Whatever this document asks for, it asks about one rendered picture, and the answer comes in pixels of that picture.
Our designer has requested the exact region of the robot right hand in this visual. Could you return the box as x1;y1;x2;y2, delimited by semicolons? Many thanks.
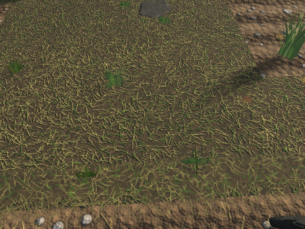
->
269;215;305;229

